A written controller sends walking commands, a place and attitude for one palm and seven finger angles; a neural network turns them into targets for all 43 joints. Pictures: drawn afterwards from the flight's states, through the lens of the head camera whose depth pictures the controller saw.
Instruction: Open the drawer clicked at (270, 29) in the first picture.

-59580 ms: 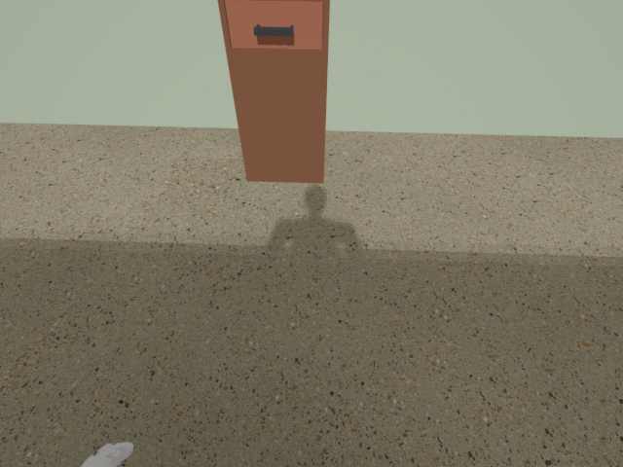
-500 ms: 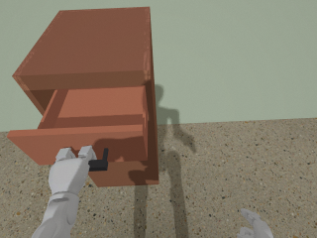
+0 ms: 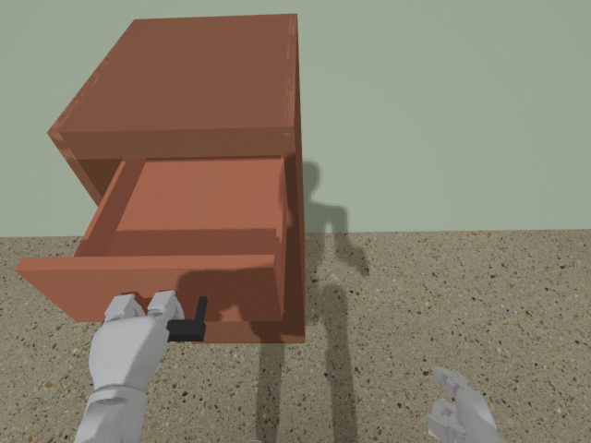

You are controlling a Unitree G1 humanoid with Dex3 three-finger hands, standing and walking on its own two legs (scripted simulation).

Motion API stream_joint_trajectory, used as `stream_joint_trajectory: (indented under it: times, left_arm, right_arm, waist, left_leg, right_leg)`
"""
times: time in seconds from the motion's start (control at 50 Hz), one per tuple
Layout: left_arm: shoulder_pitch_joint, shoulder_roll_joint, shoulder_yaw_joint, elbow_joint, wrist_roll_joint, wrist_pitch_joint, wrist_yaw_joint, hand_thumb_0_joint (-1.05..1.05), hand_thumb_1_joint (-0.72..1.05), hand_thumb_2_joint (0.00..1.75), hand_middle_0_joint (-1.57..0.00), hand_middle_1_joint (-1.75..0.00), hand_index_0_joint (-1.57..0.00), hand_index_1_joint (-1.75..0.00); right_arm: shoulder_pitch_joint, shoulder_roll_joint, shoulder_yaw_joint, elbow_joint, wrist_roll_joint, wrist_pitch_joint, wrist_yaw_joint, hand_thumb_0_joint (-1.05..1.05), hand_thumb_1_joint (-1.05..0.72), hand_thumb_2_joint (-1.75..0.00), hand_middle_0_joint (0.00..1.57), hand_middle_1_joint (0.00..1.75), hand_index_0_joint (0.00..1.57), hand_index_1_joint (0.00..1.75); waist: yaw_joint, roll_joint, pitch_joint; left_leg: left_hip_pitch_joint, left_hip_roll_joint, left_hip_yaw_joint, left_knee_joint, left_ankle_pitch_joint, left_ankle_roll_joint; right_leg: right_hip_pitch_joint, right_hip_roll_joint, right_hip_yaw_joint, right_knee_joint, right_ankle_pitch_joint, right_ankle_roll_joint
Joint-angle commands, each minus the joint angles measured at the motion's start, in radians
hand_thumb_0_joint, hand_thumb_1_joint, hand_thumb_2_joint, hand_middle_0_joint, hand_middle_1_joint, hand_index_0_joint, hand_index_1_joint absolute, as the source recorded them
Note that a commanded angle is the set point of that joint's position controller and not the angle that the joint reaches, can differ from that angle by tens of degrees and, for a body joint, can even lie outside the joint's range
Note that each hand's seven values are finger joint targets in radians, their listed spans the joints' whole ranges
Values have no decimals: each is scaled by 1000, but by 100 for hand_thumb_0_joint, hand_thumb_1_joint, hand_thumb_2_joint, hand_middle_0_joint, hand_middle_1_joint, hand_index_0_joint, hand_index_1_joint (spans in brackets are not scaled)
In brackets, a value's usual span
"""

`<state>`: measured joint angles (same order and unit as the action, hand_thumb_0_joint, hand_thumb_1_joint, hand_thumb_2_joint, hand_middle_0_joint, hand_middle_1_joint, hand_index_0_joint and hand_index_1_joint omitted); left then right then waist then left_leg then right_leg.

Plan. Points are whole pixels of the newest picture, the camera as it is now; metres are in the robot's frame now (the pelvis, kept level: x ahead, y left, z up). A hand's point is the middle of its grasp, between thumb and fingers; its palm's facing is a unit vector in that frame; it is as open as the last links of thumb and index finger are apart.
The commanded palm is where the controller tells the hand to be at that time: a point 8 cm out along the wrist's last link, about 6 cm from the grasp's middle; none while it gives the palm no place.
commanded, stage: pull the drawer open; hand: left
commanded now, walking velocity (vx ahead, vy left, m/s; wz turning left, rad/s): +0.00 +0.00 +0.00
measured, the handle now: (157, 316) +0.28 +0.22 +0.01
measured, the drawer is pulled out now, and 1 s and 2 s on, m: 0.22 0.30 0.30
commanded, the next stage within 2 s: open the thumb to release the handle in 0.92 s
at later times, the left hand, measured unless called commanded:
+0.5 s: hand (136, 409) +0.17 +0.22 -0.01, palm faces -0.01 -0.10 -0.99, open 5.7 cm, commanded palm +0.13 +0.23 +0.04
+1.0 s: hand (127, 434) +0.14 +0.22 -0.01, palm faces -0.03 -0.10 -0.99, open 5.8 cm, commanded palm +0.12 +0.22 +0.04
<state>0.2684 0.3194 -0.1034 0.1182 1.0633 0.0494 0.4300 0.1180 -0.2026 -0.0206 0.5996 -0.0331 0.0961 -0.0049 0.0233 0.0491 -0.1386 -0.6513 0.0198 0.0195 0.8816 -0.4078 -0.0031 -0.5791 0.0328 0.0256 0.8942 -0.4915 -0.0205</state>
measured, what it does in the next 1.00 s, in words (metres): stands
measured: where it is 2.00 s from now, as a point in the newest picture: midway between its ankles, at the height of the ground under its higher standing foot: outside the picture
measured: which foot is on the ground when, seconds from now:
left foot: down 0.00-1.00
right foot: down 0.00-1.00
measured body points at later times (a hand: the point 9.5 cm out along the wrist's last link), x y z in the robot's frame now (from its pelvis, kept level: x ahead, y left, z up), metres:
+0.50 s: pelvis +0.00 -0.01 -0.01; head +0.03 -0.03 +0.43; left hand +0.16 +0.22 +0.04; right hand +0.20 -0.23 -0.11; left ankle +0.02 +0.12 -0.69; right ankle -0.03 -0.11 -0.69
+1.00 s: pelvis -0.01 -0.01 -0.02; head +0.02 -0.04 +0.43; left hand +0.14 +0.22 +0.05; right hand +0.19 -0.24 -0.11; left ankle +0.02 +0.12 -0.69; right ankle -0.03 -0.11 -0.69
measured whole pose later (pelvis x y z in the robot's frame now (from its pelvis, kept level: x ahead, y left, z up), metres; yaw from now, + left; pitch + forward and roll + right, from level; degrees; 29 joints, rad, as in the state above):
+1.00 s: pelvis -0.01 -0.01 -0.02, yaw -1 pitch +12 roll +1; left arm 0.70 0.37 -0.03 -0.19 1.03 -0.06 0.49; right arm 0.14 -0.22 -0.02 0.51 -0.06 0.11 0.05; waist 0.03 0.04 -0.17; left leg -0.76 0.03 0.03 1.01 -0.46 -0.02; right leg -0.70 0.05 0.04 1.04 -0.55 -0.03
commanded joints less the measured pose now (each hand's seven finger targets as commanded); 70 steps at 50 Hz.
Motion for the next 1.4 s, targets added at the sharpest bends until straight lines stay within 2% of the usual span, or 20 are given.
stream_joint_trajectory:
  times: [0.0, 0.12, 0.18, 0.46, 0.56, 0.64, 0.72, 0.74, 0.76, 0.96, 0.98, 1.0, 1.02, 1.04, 1.06, 1.14, 1.16, 1.34, 1.36, 1.38]
  left_arm:
    - [130, 147, 120, -261, -17, -9, 54, 0, 90, 90, -40, -135, -40, -135]
    - [239, 156, 130, -347, -10, -36, 64, 0, 90, 90, -40, -135, -40, -135]
    - [296, 128, 107, -363, -11, -40, 74, 0, 90, 90, -40, -135, -40, -135]
    - [438, 198, 206, -429, -21, -67, 126, 0, 90, 90, -40, -135, -40, -135]
    - [525, 219, 242, -440, -34, -82, 128, 0, 90, 90, -40, -135, -40, -135]
    - [582, 182, 209, -460, -36, -87, 130, 0, 90, 90, -40, -135, -40, -135]
    - [549, 206, 222, -498, -34, -95, 132, 0, 90, 90, -40, -135, -40, -135]
    - [595, 179, 209, -468, -37, -94, 132, 0, 90, 90, -40, -135, -40, -135]
    - [585, 194, 215, -481, -39, -98, 129, 0, 90, 90, -40, -135, -40, -135]
    - [652, 206, 241, -480, -46, -111, 130, 0, 90, 90, -40, -135, -40, -135]
    - [654, 188, 222, -494, -45, -113, 130, 0, 90, 90, -40, -135, -40, -135]
    - [320, 216, 217, -479, -22, -103, 140, 0, 90, 90, -40, -135, -40, -135]
    - [273, 229, 256, -509, -14, -117, 154, 0, 83, 87, -40, -134, -40, -134]
    - [368, 187, 224, -429, -6, -112, 158, 0, 76, 84, -39, -134, -39, -134]
    - [375, 208, 245, -435, -10, -113, 162, 0, 69, 81, -38, -133, -38, -133]
    - [360, 166, 180, -468, -35, -86, 147, 0, 41, 69, -36, -130, -36, -130]
    - [348, 195, 204, -470, -34, -80, 148, 0, 34, 66, -36, -129, -36, -129]
    - [338, 145, 112, -417, -26, -44, 96, 0, -29, 39, -32, -122, -32, -122]
    - [310, 170, 131, -418, -24, -46, 92, 0, -36, 36, -31, -122, -31, -122]
    - [307, 161, 118, -422, -21, -49, 88, 0, -43, 33, -30, -121, -30, -121]
  right_arm:
    - [-112, -114, -36, -175, 5, -48, 5, 0, -90, -90, 20, 30, 20, 30]
    - [-119, -115, -33, -193, -7, -45, 31, 0, -90, -90, 20, 30, 20, 30]
    - [-106, -116, -40, -202, -6, -46, 40, 0, -90, -90, 20, 30, 20, 30]
    - [-108, -115, -34, -224, -18, -41, 44, 0, -90, -90, 20, 30, 20, 30]
    - [-124, -109, -26, -232, -15, -35, 43, 0, -90, -90, 20, 30, 20, 30]
    - [-116, -105, -29, -243, -16, -34, 49, 0, -90, -90, 20, 30, 20, 30]
    - [-122, -111, -27, -255, -25, -29, 56, 0, -90, -90, 20, 30, 20, 30]
    - [-111, -105, -33, -256, -19, -32, 52, 0, -90, -90, 20, 30, 20, 30]
    - [-119, -109, -29, -258, -24, -32, 55, 0, -90, -90, 20, 30, 20, 30]
    - [-114, -107, -30, -266, -22, -31, 57, 0, -90, -90, 20, 30, 20, 30]
    - [-107, -109, -33, -268, -22, -31, 56, 0, -90, -90, 20, 30, 20, 30]
    - [-98, -128, -32, -232, -31, -21, 46, 0, -90, -90, 20, 30, 20, 30]
    - [-103, -122, -43, -233, -39, -27, 40, 0, -90, -90, 20, 30, 20, 30]
    - [-84, -117, -44, -232, -34, -39, 35, 0, -90, -90, 20, 30, 20, 30]
    - [-92, -118, -43, -233, -34, -42, 37, 0, -90, -90, 20, 30, 20, 30]
    - [-82, -122, -51, -236, -22, -40, 30, 0, -90, -90, 20, 30, 20, 30]
    - [-87, -122, -46, -232, -23, -37, 30, 0, -90, -90, 20, 30, 20, 30]
    - [-100, -110, -27, -237, -8, -42, 12, 0, -90, -90, 20, 30, 20, 30]
    - [-107, -111, -22, -233, -11, -41, 13, 0, -90, -90, 20, 30, 20, 30]
    - [-106, -111, -23, -232, -10, -43, 9, 0, -90, -90, 20, 30, 20, 30]
  waist:
    - [56, -4, -216]
    - [64, -4, -215]
    - [50, -8, -178]
    - [66, -52, -194]
    - [83, -35, -176]
    - [76, -2, -160]
    - [72, -11, -159]
    - [72, -14, -144]
    - [72, -33, -149]
    - [84, -32, -157]
    - [78, -11, -163]
    - [-10, -55, -123]
    - [29, -18, -164]
    - [24, -14, -129]
    - [39, -27, -170]
    - [28, -18, -209]
    - [37, -32, -222]
    - [35, -67, -141]
    - [36, -87, -140]
    - [34, -50, -123]
  left_leg:
    - [228, -40, 4, -81, 348, 22]
    - [217, -36, 1, -56, 387, 22]
    - [200, -34, -2, -43, 366, 23]
    - [151, -48, -8, 13, 295, 22]
    - [125, -55, -5, 13, 267, 22]
    - [122, -48, -5, 18, 268, 26]
    - [134, -51, -11, 28, 223, 23]
    - [112, -48, -8, 21, 212, 29]
    - [122, -52, -10, 31, 217, 25]
    - [94, -50, -11, 44, 238, 25]
    - [93, -48, -10, 43, 239, 28]
    - [61, -45, -25, 68, 181, 29]
    - [85, -47, -21, 68, 155, 25]
    - [76, -46, -18, 64, 143, 32]
    - [97, -49, -16, 69, 159, 27]
    - [120, -47, -14, 51, 187, 32]
    - [126, -48, -14, 50, 187, 27]
    - [111, -44, -12, 1, 144, 38]
    - [117, -46, -12, 2, 136, 34]
    - [114, -45, -12, -7, 121, 37]
  right_leg:
    - [59, 19, -21, -120, 470, -29]
    - [32, 19, -6, -91, 501, -29]
    - [3, 20, -15, -84, 478, -28]
    - [-55, 18, 28, -51, 452, -33]
    - [-44, 16, 49, -54, 453, -35]
    - [-53, 16, 26, -47, 438, -35]
    - [-122, 16, 53, -59, 332, -39]
    - [-87, 17, 19, -54, 347, -37]
    - [-119, 16, 51, -59, 342, -39]
    - [-111, 17, 50, -35, 381, -40]
    - [-100, 16, 36, -31, 388, -39]
    - [-193, 7, 27, -24, 332, -29]
    - [-200, 7, 38, -31, 273, -30]
    - [-186, 10, 1, -34, 270, -30]
    - [-199, 12, 29, -33, 268, -35]
    - [-140, 10, 3, -36, 314, -30]
    - [-148, 10, 13, -40, 294, -30]
    - [-96, 7, -19, -85, 268, -21]
    - [-117, 6, -2, -96, 241, -20]
    - [-107, 6, -11, -101, 231, -21]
